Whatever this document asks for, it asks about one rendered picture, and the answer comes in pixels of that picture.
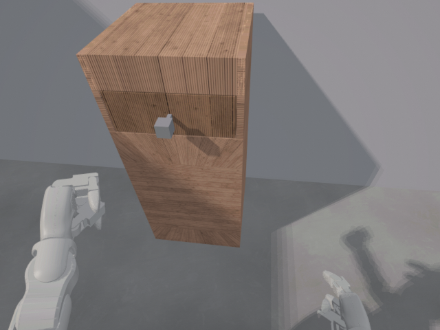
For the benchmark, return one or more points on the cabinet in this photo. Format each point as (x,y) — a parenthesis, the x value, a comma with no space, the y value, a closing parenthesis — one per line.
(191,188)

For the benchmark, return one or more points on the robot left forearm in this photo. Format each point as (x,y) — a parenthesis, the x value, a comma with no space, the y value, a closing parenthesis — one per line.
(49,277)

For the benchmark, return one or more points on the robot right hand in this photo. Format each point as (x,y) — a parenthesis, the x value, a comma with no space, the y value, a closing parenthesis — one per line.
(348,312)

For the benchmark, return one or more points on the handle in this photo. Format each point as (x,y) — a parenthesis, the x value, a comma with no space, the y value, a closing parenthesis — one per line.
(164,127)

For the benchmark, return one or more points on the drawer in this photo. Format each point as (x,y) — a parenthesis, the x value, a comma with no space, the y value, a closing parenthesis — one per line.
(193,114)

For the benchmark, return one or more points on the robot left hand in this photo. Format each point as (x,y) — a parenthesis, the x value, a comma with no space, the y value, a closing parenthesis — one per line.
(60,206)

